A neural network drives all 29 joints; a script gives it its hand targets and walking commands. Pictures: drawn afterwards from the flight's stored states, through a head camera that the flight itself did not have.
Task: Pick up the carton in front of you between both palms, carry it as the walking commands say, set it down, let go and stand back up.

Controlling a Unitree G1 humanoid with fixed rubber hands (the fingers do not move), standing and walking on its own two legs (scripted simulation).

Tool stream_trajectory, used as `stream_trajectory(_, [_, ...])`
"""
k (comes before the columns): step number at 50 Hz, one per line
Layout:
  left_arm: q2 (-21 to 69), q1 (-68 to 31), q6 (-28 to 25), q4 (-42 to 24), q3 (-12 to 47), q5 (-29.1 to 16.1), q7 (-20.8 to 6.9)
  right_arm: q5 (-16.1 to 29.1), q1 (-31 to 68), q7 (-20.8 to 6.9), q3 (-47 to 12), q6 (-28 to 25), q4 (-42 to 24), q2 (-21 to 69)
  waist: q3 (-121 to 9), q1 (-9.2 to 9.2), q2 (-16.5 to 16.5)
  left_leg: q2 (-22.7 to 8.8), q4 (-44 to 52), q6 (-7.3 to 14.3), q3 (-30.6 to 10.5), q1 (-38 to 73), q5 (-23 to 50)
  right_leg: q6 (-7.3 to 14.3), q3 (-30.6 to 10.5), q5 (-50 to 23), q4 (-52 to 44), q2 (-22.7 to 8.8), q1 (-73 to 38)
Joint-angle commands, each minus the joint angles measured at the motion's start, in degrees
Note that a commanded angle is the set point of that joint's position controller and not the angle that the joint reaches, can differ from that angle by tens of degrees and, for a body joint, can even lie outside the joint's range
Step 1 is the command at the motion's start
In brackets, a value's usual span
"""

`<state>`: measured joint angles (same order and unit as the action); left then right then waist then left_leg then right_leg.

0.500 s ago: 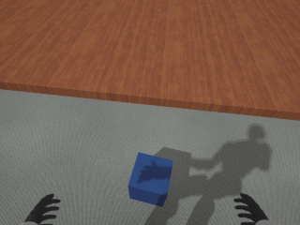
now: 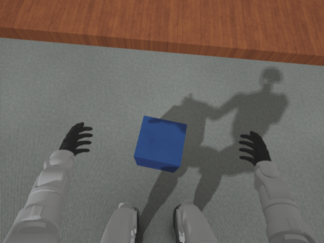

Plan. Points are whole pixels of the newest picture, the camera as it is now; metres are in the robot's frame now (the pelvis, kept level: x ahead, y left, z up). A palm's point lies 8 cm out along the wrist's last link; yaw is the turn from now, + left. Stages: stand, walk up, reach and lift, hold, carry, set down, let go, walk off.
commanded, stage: reach and lift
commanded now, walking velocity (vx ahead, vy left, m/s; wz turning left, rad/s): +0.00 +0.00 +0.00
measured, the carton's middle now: (160, 146) +0.48 -0.04 -0.58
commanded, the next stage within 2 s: none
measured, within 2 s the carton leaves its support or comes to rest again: neither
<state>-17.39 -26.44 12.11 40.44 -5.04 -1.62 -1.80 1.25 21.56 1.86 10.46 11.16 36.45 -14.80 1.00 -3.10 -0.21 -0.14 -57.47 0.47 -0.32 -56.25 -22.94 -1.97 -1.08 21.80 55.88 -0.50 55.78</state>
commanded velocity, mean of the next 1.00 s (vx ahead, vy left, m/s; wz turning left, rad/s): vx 0.00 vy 0.00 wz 0.00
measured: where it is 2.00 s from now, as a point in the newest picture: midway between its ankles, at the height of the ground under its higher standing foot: (156, 239)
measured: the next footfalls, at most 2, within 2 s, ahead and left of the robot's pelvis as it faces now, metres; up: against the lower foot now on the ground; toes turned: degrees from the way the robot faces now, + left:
none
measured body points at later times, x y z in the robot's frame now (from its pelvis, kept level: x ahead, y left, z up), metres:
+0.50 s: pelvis -0.05 +0.01 -0.05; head +0.26 +0.01 +0.27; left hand +0.53 +0.16 -0.16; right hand +0.45 -0.23 -0.14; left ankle +0.03 +0.11 -0.67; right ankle +0.04 -0.14 -0.67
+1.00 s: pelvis -0.04 -0.01 -0.19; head +0.31 +0.01 +0.09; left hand +0.52 +0.15 -0.37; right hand +0.44 -0.24 -0.35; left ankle +0.03 +0.11 -0.67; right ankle +0.04 -0.14 -0.67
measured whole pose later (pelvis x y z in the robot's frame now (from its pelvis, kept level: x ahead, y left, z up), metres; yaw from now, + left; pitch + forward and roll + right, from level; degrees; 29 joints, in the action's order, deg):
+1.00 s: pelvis -0.04 -0.01 -0.19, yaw -2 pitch +52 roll -4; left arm -22.9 -75.6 6.4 60.5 -7.3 -0.7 1.9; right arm 4.7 62.4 6.7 21.5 5.0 45.2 -8.5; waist -0.2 -6.3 -0.3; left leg 0.6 -95.8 -0.7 -3.5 -118.7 -29.2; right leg -2.3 0.4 28.4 93.4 0.5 117.2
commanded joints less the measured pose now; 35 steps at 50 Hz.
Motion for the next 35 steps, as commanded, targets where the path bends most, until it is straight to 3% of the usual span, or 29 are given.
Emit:
stream_trajectory(1, [-5.0,-13.1,-1.3,-2.8,-1.1,-1.4,-1.0,1.6,10.8,1.3,1.5,-1.3,-4.9,-5.0,-36.4,-0.83,1.4,2.8,3.6,-0.7,-2.0,8.8,25.0,0.5,1.1,-27.8,-2.7,2.5,-13.9])
stream_trajectory(2, [-9.3,-18.0,-0.4,-0.4,-3.5,2.3,-0.9,0.2,11.8,1.9,4.6,-0.7,-2.7,-5.2,-36.3,-1.18,-1.0,2.9,2.4,-1.1,-0.8,9.5,21.1,-0.2,1.1,-22.2,-3.3,3.0,-8.6])
stream_trajectory(3, [-9.3,-16.4,0.6,5.9,-3.7,1.0,-0.9,3.7,13.1,2.1,1.2,-0.1,-4.7,-1.9,-37.2,-0.44,0.0,1.9,2.0,-0.3,-1.2,11.7,18.4,-0.2,2.0,-17.9,-4.3,3.1,-7.1])
stream_trajectory(4, [-6.2,-24.4,-0.5,1.7,-1.5,-0.1,-1.1,5.0,18.6,1.8,2.9,-0.9,-3.4,-4.0,-40.2,-3.17,-4.5,2.4,1.9,-1.6,-2.2,13.3,20.6,0.2,2.6,-20.3,-0.8,2.9,-4.7])
stream_trajectory(6, [-10.1,-33.2,-0.2,1.7,-3.6,0.7,-0.4,1.8,24.9,2.7,7.2,-1.2,-3.0,-7.7,-45.5,-1.75,-7.8,2.1,1.5,-2.1,-1.7,16.6,16.2,0.0,2.7,-13.2,-2.2,2.3,-0.7])
stream_trajectory(7, [-10.3,-37.7,-0.2,4.0,-2.6,0.1,-0.7,2.5,26.4,3.5,5.8,-0.8,-3.8,-4.2,-41.9,-3.13,-4.8,2.0,0.8,-1.1,-2.0,13.5,15.0,0.3,3.1,-12.9,-1.7,2.9,-0.3])
stream_trajectory(8, [-12.9,-39.8,0.3,5.5,-4.8,2.8,-0.5,1.8,30.1,3.5,5.5,-0.3,-4.3,-5.1,-44.4,-0.87,-5.1,2.6,1.1,-1.4,-1.5,13.1,14.0,-0.1,3.6,-11.7,-1.3,2.9,0.5])
stream_trajectory(9, [-7.0,-40.4,0.7,5.9,-2.9,-0.2,-0.3,0.3,29.5,3.3,7.8,0.3,-0.3,-5.6,-46.8,-6.77,-2.7,2.1,1.4,-1.5,-2.6,11.5,15.3,-0.2,4.0,-14.2,-1.5,3.1,0.6])
stream_trajectory(10, [-8.8,-44.2,0.6,6.1,-3.9,2.7,-0.3,3.1,36.1,3.3,5.8,0.4,-2.2,-4.2,-46.2,0.54,-6.9,3.2,2.1,-1.1,-1.8,12.7,13.5,-0.1,4.0,-10.2,-1.3,3.5,4.0])
stream_trajectory(11, [-9.8,-41.9,1.2,11.3,-4.8,1.4,0.0,1.4,33.1,3.3,7.1,0.6,-0.2,-2.8,-46.6,-4.78,-3.8,2.7,1.4,-2.1,-1.5,10.3,11.9,-0.5,5.4,-10.0,-1.0,4.0,4.2])
stream_trajectory(13, [-8.1,-49.4,1.8,12.8,-3.5,1.8,-0.6,2.1,40.9,3.5,10.3,1.0,2.1,-5.7,-47.3,-5.57,-7.2,2.6,0.6,-2.4,-1.5,7.8,6.4,-1.0,5.1,-6.3,-0.6,3.1,6.8])
stream_trajectory(14, [-10.0,-50.7,1.8,14.1,-4.4,1.6,-0.9,0.7,41.4,3.9,9.5,1.6,3.3,-4.0,-43.9,-5.98,-3.3,2.6,1.8,-1.8,-1.0,4.7,3.4,-1.1,6.6,-5.2,-1.0,3.5,5.4])
stream_trajectory(15, [-8.5,-48.9,2.2,17.4,-4.0,3.0,-1.1,-1.8,39.1,3.8,12.5,1.6,6.2,-4.3,-45.6,-7.74,-5.3,2.8,2.0,-2.5,-1.0,5.9,5.1,-0.6,6.1,-6.0,-2.0,3.6,6.7])
stream_trajectory(16, [-8.5,-52.9,2.1,17.4,-4.7,1.8,-1.1,-2.0,42.8,3.8,11.7,1.4,6.5,-2.5,-44.5,-6.06,-4.8,2.5,0.8,-2.3,-0.5,4.2,3.2,-0.7,5.5,-2.2,-1.1,2.8,8.9])
stream_trajectory(17, [-10.7,-58.2,1.3,17.3,-6.0,5.4,-1.5,0.9,47.6,3.5,11.5,0.5,2.3,-0.7,-45.7,-6.01,-7.6,2.7,1.5,-1.8,-1.7,6.1,4.3,-1.3,6.2,-5.3,0.0,3.5,10.2])
stream_trajectory(18, [-10.0,-57.6,0.6,15.3,-7.7,4.5,-1.4,0.0,48.4,3.3,11.4,0.3,2.7,-1.4,-49.1,-4.03,-4.9,3.1,1.4,-1.9,-1.2,7.5,8.2,-1.2,7.5,-7.9,0.6,4.2,8.6])
stream_trajectory(19, [-10.5,-62.8,0.4,13.7,-6.3,4.6,-1.3,-0.1,52.0,3.3,13.0,0.2,4.1,-2.1,-51.1,-3.67,-10.5,3.6,-0.1,-2.3,-0.1,4.3,5.5,-0.9,4.5,-6.3,-0.3,2.9,7.6])
stream_trajectory(21, [-10.9,-67.4,0.6,15.7,-6.9,5.0,-0.7,-0.4,57.1,3.4,14.2,0.0,4.8,-0.3,-51.7,-4.74,-5.0,3.8,-0.5,-2.0,-1.1,4.9,9.0,-2.0,7.1,-9.2,1.4,3.8,11.4])
stream_trajectory(23, [-10.2,-67.2,1.0,18.0,-6.1,4.3,-1.9,-1.5,55.7,4.4,14.8,0.8,4.6,-0.8,-53.3,-7.31,-6.3,4.1,-1.4,-2.2,0.5,4.2,8.3,-2.1,8.0,-9.0,1.3,3.6,8.2])
stream_trajectory(24, [-10.0,-66.3,0.7,16.5,-7.1,6.5,-1.6,-3.0,55.0,4.0,16.3,0.5,3.4,1.7,-57.1,-5.1,-6.4,3.9,-2.0,-1.6,-0.4,7.7,15.2,-2.2,7.7,-12.6,2.5,4.0,10.9])
stream_trajectory(25, [-12.3,-68.4,0.4,13.9,-8.0,6.4,-1.7,-3.9,54.3,3.8,17.2,-0.1,2.2,1.3,-59.5,-8.54,-6.2,3.9,-3.0,-1.9,-0.8,7.9,16.9,-2.3,7.7,-15.2,3.6,4.1,9.4])
stream_trajectory(26, [-10.0,-67.1,-0.1,15.7,-8.0,7.1,-1.3,-4.2,54.8,4.1,17.4,-0.8,1.0,1.0,-64.3,-7.4,-6.9,4.0,-4.6,-1.8,-0.5,10.5,21.0,-2.4,8.4,-19.3,3.7,4.8,7.8])
stream_trajectory(27, [-8.6,-69.7,-0.3,15.3,-7.4,7.7,-1.4,-4.7,50.7,4.0,19.4,-1.5,2.9,1.3,-63.9,-8.58,-9.7,4.2,-5.5,-1.9,-1.3,11.0,24.8,-2.0,7.6,-21.9,4.3,5.0,11.1])
stream_trajectory(28, [-10.3,-66.4,-0.2,14.8,-9.7,8.9,-1.3,-5.0,50.8,3.5,17.4,-1.8,2.2,3.5,-63.0,-7.61,-6.6,4.7,-5.4,-1.4,-1.6,9.1,26.7,-2.4,8.3,-22.2,5.4,4.7,9.9])
stream_trajectory(29, [-7.1,-61.9,-1.2,17.1,-9.3,8.0,-1.8,-4.8,47.7,3.1,17.4,-2.6,1.9,3.4,-60.1,-7.24,-9.5,5.1,-6.3,-2.2,-0.1,5.5,28.9,-1.4,7.1,-25.2,5.3,4.8,10.7])
stream_trajectory(30, [-6.0,-63.3,-2.1,12.2,-9.4,8.3,-1.6,-5.8,47.3,2.7,19.9,-3.3,1.2,2.7,-61.9,-8.12,-9.2,4.7,-7.0,-2.6,-1.5,9.0,33.4,-2.6,8.3,-27.1,5.6,4.8,14.3])
stream_trajectory(32, [-8.0,-59.3,-3.3,13.4,-11.6,12.8,-0.6,-6.5,44.5,2.1,20.6,-5.2,-1.6,5.6,-61.8,-4.29,-10.8,4.3,-9.9,-1.0,-3.0,7.6,42.5,-2.1,6.3,-32.5,7.6,5.3,20.3])
stream_trajectory(33, [-2.8,-60.7,-3.9,12.3,-9.2,10.5,-0.6,-6.0,42.3,1.2,20.2,-6.5,-0.6,8.7,-62.8,-7.99,-10.8,3.7,-12.9,-1.1,-4.5,6.7,47.2,-2.1,6.6,-35.0,9.7,5.4,22.9])
stream_trajectory(35, [-1.5,-57.5,-5.7,12.2,-10.1,11.0,0.3,-6.6,41.6,1.6,19.5,-7.9,2.7,6.5,-60.1,-4.9,-12.1,4.4,-13.3,-1.9,-2.1,-2.9,40.5,-1.4,5.0,-33.9,11.8,4.8,21.9])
